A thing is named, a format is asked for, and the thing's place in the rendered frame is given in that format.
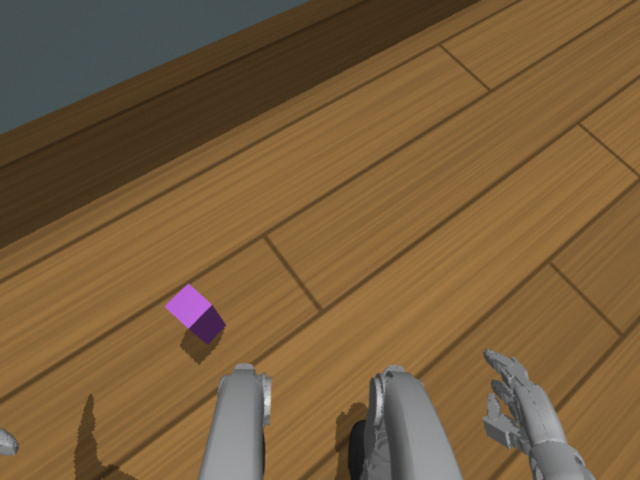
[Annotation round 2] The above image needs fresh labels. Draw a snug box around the right robot hand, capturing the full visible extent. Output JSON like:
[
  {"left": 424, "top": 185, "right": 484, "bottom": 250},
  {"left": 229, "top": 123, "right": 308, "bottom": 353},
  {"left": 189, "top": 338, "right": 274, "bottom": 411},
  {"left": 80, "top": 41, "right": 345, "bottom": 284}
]
[{"left": 483, "top": 349, "right": 568, "bottom": 456}]

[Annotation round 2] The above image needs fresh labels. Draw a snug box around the left robot hand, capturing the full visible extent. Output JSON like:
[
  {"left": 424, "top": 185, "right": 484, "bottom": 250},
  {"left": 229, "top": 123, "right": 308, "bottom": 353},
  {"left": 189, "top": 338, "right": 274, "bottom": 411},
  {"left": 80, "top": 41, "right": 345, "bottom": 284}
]
[{"left": 0, "top": 428, "right": 19, "bottom": 456}]

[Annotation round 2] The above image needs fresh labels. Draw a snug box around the carton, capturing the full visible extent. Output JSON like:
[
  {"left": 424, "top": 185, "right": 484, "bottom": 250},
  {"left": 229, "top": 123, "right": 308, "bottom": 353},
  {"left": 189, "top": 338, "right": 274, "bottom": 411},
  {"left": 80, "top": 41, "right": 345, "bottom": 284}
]
[{"left": 164, "top": 283, "right": 226, "bottom": 345}]

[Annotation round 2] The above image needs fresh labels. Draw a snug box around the right robot arm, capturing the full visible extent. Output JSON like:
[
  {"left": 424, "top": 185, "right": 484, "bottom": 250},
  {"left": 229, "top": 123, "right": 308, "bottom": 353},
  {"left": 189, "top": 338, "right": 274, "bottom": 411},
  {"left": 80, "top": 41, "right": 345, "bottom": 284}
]
[{"left": 529, "top": 442, "right": 596, "bottom": 480}]

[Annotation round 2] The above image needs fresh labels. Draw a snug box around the right robot foot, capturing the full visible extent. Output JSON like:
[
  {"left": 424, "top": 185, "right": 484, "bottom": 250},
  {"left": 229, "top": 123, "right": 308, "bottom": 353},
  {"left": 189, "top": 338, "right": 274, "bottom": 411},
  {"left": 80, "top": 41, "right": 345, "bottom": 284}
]
[{"left": 348, "top": 420, "right": 366, "bottom": 480}]

